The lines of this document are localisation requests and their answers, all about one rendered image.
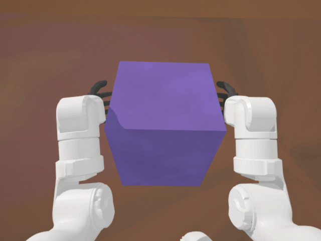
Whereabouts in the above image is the robot right hand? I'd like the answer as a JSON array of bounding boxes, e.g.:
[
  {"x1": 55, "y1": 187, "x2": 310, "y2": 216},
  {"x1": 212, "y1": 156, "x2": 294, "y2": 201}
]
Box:
[{"x1": 216, "y1": 81, "x2": 238, "y2": 124}]

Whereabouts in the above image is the robot left hand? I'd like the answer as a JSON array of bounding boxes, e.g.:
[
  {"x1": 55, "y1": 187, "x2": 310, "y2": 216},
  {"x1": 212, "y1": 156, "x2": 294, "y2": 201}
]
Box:
[{"x1": 87, "y1": 80, "x2": 112, "y2": 124}]

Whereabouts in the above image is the right robot upper arm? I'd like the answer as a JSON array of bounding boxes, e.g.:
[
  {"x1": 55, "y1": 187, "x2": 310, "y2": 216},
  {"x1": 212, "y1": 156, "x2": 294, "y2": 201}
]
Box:
[{"x1": 229, "y1": 183, "x2": 321, "y2": 241}]

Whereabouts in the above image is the carton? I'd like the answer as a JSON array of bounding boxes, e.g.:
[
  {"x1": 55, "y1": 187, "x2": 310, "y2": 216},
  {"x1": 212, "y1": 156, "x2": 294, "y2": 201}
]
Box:
[{"x1": 104, "y1": 61, "x2": 227, "y2": 186}]

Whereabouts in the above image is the robot right forearm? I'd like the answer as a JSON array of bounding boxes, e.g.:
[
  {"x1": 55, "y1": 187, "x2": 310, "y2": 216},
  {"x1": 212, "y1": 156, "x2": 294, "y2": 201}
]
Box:
[{"x1": 224, "y1": 95, "x2": 292, "y2": 212}]

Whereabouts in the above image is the robot left forearm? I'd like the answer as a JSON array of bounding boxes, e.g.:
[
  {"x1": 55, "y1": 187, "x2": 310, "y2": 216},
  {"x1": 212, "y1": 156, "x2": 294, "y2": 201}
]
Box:
[{"x1": 52, "y1": 95, "x2": 106, "y2": 222}]

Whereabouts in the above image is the left robot upper arm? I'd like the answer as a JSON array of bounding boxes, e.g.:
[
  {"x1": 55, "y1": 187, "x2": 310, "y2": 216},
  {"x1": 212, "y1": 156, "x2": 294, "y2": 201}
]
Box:
[{"x1": 26, "y1": 182, "x2": 115, "y2": 241}]

